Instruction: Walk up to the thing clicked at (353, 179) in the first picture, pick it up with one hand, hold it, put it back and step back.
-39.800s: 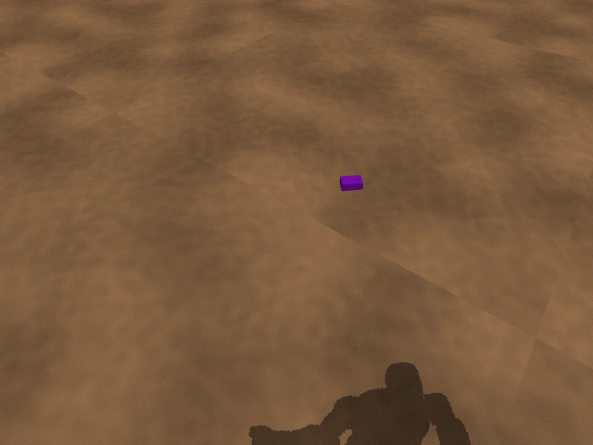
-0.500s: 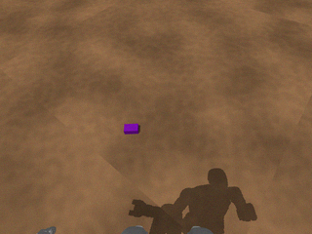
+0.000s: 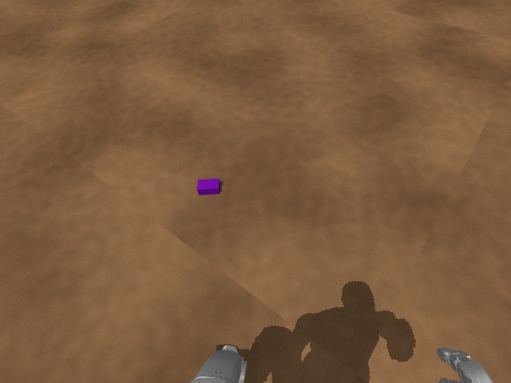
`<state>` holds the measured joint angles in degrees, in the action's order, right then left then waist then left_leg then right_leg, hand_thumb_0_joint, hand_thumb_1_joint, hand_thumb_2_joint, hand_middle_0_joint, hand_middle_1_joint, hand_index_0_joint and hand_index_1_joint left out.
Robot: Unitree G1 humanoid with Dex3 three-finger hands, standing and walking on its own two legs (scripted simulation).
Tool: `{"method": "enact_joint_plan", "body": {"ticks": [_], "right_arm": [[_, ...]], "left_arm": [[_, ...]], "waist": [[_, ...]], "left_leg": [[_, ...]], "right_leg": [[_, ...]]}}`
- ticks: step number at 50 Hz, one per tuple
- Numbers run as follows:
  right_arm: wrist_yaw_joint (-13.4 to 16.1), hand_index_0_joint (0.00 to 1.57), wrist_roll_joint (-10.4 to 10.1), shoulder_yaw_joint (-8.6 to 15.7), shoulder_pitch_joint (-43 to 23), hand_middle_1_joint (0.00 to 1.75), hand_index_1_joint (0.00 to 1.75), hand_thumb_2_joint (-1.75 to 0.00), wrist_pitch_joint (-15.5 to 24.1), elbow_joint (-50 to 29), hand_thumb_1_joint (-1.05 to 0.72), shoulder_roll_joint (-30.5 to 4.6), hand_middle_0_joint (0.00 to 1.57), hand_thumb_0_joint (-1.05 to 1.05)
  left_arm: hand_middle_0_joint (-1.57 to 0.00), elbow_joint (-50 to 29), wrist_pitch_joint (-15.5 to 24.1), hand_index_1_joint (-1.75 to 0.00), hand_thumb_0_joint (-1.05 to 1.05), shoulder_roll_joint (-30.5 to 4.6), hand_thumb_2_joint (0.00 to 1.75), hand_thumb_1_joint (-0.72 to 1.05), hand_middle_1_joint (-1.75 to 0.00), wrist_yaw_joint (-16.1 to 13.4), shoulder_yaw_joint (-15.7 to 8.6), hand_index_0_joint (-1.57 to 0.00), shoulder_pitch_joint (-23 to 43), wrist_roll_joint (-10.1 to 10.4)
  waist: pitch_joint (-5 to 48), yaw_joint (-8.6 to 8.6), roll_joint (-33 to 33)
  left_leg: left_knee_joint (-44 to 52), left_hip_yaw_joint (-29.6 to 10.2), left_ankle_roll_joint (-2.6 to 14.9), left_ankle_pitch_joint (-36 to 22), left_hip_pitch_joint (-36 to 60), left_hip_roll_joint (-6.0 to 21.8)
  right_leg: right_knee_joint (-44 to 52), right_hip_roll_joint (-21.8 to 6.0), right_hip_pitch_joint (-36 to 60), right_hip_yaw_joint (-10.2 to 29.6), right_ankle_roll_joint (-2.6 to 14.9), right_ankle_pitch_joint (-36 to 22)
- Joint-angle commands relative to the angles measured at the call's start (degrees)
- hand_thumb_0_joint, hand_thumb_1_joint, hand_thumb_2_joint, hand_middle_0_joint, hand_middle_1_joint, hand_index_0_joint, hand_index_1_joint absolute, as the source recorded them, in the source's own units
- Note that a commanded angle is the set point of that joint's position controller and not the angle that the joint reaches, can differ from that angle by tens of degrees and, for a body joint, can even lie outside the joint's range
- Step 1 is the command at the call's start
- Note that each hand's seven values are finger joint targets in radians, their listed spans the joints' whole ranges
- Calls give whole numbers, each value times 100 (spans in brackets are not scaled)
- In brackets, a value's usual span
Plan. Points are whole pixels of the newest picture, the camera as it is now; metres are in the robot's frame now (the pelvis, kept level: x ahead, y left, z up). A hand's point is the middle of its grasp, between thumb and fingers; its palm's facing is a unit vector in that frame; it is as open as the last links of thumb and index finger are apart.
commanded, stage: step back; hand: left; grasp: from above
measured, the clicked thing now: (208, 186) +1.04 +0.30 -0.73
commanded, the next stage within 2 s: stand in 1.10 s
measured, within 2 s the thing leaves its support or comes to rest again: neither
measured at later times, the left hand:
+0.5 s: hand out of the picture -0.03 +0.27 -0.14, palm faces +0.12 -0.91 -0.39, open 7.4 cm
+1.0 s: hand out of the picture +0.04 +0.30 -0.14, palm faces +0.12 -0.92 -0.36, open 7.4 cm
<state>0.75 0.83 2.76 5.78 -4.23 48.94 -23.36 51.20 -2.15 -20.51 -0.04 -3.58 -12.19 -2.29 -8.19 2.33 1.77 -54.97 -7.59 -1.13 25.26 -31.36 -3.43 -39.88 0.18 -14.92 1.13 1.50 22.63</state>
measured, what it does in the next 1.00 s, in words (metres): steps on the spot: left foot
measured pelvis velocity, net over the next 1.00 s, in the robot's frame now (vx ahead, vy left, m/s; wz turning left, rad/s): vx -0.02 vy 0.03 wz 0.11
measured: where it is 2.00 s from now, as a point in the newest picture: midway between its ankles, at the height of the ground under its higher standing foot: outside the picture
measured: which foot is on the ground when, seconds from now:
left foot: up 0.00-0.20, down 0.22-1.00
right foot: down 0.00-1.00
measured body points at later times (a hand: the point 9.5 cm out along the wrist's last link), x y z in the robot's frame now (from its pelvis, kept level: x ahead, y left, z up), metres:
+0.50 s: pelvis -0.05 -0.01 +0.01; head -0.05 -0.02 +0.46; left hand -0.03 +0.32 -0.11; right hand +0.05 -0.30 -0.12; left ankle -0.07 +0.13 -0.71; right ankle -0.02 -0.11 -0.72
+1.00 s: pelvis -0.02 +0.03 +0.01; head +0.00 +0.04 +0.46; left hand +0.03 +0.35 -0.11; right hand +0.13 -0.25 -0.11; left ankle -0.02 +0.15 -0.72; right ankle -0.02 -0.11 -0.72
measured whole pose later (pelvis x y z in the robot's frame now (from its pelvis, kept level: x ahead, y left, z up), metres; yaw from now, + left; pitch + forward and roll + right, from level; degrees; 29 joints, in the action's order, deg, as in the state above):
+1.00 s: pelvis -0.02 +0.03 +0.01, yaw +6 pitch -2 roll +0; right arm -0.6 0.8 1.3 3.7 0.8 60.5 -18.8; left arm 60.5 1.6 -21.2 -0.1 -1.9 -6.5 -0.5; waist -4.2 1.1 -0.1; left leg -31.2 0.8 -0.4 16.2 -12.8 1.4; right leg -29.9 -1.5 -10.1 -0.6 -1.2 17.5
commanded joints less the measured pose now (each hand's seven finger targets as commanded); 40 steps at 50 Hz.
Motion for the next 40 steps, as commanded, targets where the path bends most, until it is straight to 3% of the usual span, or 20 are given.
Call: {"method": "enact_joint_plan", "body": {"ticks": [1,6,8,10,11,12,13,14,16,20,21,23,24,27,30,34,35,36,37,40], "right_arm": [[71,20,-32,319,360,30,30,-90,197,-253,-90,-1037,20,0],[-46,20,100,287,49,30,30,-90,320,-228,-90,-945,20,0],[-85,20,118,284,111,30,30,-90,390,-133,-90,-887,20,0],[-93,20,106,333,693,30,30,-90,472,219,-90,-841,20,0],[-73,20,152,419,904,30,30,-90,507,363,-90,-942,20,0],[-60,20,205,500,888,30,30,-90,548,323,-90,-1336,20,0],[-81,20,156,526,569,30,30,-90,551,223,-90,-1781,20,0],[-97,20,148,508,284,30,30,-90,594,149,-90,-1670,20,0],[-75,20,171,325,94,30,30,-90,657,154,-90,-1215,20,0],[-139,20,86,263,-32,30,30,-90,518,204,-90,-1040,20,0],[-128,20,70,210,150,30,30,-90,487,198,-90,-859,20,0],[-63,20,80,233,54,30,30,-90,452,183,-90,-802,20,0],[-54,20,85,288,240,30,30,-90,471,258,-90,-991,20,0],[-97,20,57,294,506,30,30,-90,539,429,-90,-890,20,0],[-147,20,84,280,653,30,30,-90,583,506,-90,-786,20,0],[-58,20,153,327,742,30,30,-90,662,655,-90,-728,20,0],[-20,20,192,364,669,30,30,-90,694,622,-90,-981,20,0],[-13,20,155,354,232,30,30,-90,709,502,-90,-1266,20,0],[-42,20,80,373,14,30,30,-90,682,492,-90,-1407,20,0],[-45,20,58,225,-342,30,30,-90,643,534,-90,-1020,20,0]], "left_arm": [[-20,-705,285,-30,0,-1621,90,90,-30,-215,-467,-20,801,-58],[-20,-458,340,-30,0,-1658,90,90,-30,-141,-525,-20,-56,-93],[-20,-433,315,-30,0,-1749,90,90,-30,-93,-515,-20,-9,-54],[-20,-435,244,-30,0,-1689,90,90,-30,-50,-427,-20,188,0],[-20,-418,226,-30,0,-1419,90,90,-30,-46,-310,-20,83,-12],[-20,-475,243,-30,0,-1031,90,90,-30,-15,-196,-20,100,62],[-20,-374,264,-30,0,-1339,90,90,-30,-42,-299,-20,539,117],[-20,-331,294,-30,0,-1547,90,90,-30,-16,-352,-20,586,83],[-20,-197,370,-30,0,-1254,90,90,-30,55,-299,-20,381,152],[-20,234,466,-30,0,-1147,90,90,-30,27,-319,-20,-194,78],[-20,268,495,-30,0,-1280,90,90,-30,-11,-368,-20,-251,24],[-20,225,536,-30,0,-2045,90,90,-30,-44,-518,-20,-244,-44],[-20,81,569,-30,0,-2004,90,90,-30,-48,-524,-20,39,-37],[-20,88,633,-30,0,-1661,90,90,-30,-77,-419,-20,273,3],[-20,73,611,-30,0,-1634,90,90,-30,-30,-386,-20,422,6],[-20,57,482,-30,0,-1229,90,90,-30,-2,-159,-20,463,115],[-20,6,460,-30,0,-977,90,90,-30,8,-72,-20,388,165],[-20,87,396,-30,0,-917,90,90,-30,-1,-58,-20,411,254],[-20,243,368,-30,0,-1180,90,90,-30,-21,-130,-20,371,221],[-20,450,483,-30,0,-1163,90,90,-30,-49,-87,-20,247,173]], "waist": [[531,-343,-732],[707,268,-1169],[641,206,-1404],[766,-140,-1109],[822,-249,-585],[837,-280,560],[519,-439,880],[158,-307,452],[230,-131,352],[542,70,635],[596,80,190],[304,200,-1025],[87,77,-612],[245,-109,-559],[575,-143,-1041],[962,-363,-583],[1149,-297,107],[1058,-158,518],[977,-166,483],[1007,12,348]], "left_leg": [[-1518,-223,-6,-27,358,-191],[767,311,-47,464,65,200],[1804,614,30,745,890,326],[3293,985,181,-360,2231,86],[3489,577,274,-479,2885,221],[3942,-1483,715,1054,3279,1324],[4388,-2560,1463,2504,1809,2281],[4380,-2325,1530,2250,1167,2248],[3953,-1299,1180,984,1479,1644],[3177,-270,640,677,687,1114],[2688,-61,476,692,268,905],[583,242,207,874,-18,138],[289,-113,185,660,38,340],[497,-64,175,138,454,522],[1467,604,111,98,1076,517],[3127,702,169,-1549,2535,439],[3387,-382,395,-1658,2708,1260],[3743,-1258,863,-736,2086,1934],[3680,-1172,1195,-404,1523,2057],[3006,-92,591,-2063,1678,1402]], "right_leg": [[1563,-1405,-616,1161,961,-1363],[1795,-1372,896,1456,914,1016],[1907,-1547,387,1506,960,1124],[1455,-1276,-223,957,674,577],[907,-1071,-770,694,476,596],[173,-479,-1905,189,14,795],[-731,-214,-1515,-177,-102,1030],[-1070,-338,-1091,149,-62,873],[-534,-335,-914,69,-13,400],[1258,101,978,-425,15,-405],[1578,-96,1503,31,80,-343],[3022,-2173,377,3066,1022,2596],[2965,-2356,174,3178,1261,2389],[2628,-1775,94,1841,932,903],[2240,-1572,88,1089,858,-307],[863,-997,-376,236,354,-1964],[382,-638,-677,42,112,-1606],[274,-151,-562,-249,-70,-61],[174,-227,83,-124,-38,492],[1241,-414,592,19,32,-1237]]}}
